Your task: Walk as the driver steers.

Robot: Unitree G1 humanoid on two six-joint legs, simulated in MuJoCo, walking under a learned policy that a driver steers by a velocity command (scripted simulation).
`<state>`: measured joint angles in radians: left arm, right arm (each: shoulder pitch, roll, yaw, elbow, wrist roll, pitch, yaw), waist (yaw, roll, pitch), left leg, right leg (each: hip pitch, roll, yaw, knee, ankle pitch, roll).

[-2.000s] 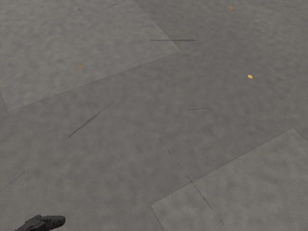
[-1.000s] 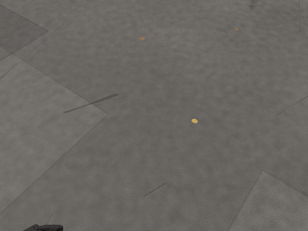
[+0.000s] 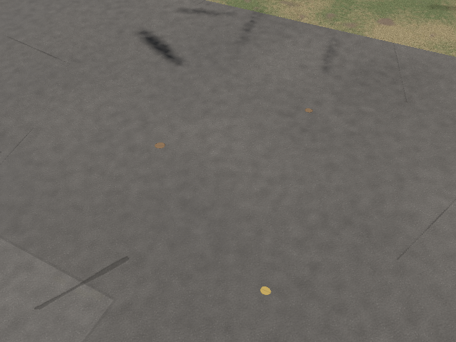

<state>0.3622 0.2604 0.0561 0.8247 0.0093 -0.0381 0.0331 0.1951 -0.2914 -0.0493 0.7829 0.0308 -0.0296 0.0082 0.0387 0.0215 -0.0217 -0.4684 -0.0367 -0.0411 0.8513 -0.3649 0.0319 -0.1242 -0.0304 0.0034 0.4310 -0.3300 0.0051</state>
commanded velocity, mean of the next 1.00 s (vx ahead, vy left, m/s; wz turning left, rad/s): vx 0.46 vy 0.00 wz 0.45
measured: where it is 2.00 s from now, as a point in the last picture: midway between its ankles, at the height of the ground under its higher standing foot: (151, 279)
